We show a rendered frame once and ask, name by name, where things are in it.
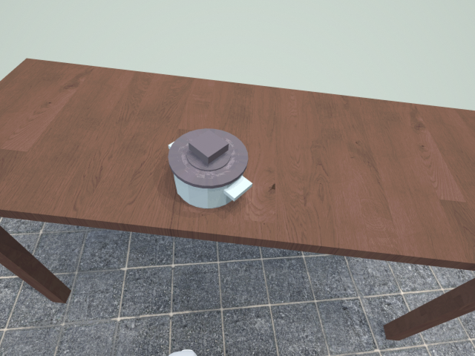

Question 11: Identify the lid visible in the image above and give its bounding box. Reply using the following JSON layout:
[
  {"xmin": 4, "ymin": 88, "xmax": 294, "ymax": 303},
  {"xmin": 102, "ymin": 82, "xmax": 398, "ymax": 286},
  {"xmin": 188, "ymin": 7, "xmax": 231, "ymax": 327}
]
[{"xmin": 168, "ymin": 128, "xmax": 248, "ymax": 188}]

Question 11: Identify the pot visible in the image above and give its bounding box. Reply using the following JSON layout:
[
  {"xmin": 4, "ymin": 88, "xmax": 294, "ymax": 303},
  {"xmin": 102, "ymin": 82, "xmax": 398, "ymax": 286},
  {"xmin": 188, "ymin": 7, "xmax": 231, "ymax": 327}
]
[{"xmin": 168, "ymin": 141, "xmax": 252, "ymax": 208}]

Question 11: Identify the table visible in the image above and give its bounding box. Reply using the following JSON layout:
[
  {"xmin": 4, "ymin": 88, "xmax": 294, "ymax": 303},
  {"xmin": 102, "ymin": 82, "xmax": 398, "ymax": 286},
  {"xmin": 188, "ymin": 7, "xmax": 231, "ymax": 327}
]
[{"xmin": 0, "ymin": 59, "xmax": 475, "ymax": 340}]

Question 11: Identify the knob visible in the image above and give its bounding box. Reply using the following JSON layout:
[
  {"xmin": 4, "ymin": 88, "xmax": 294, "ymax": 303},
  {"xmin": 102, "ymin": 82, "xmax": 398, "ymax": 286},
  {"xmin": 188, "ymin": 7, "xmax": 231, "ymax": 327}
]
[{"xmin": 189, "ymin": 130, "xmax": 229, "ymax": 164}]

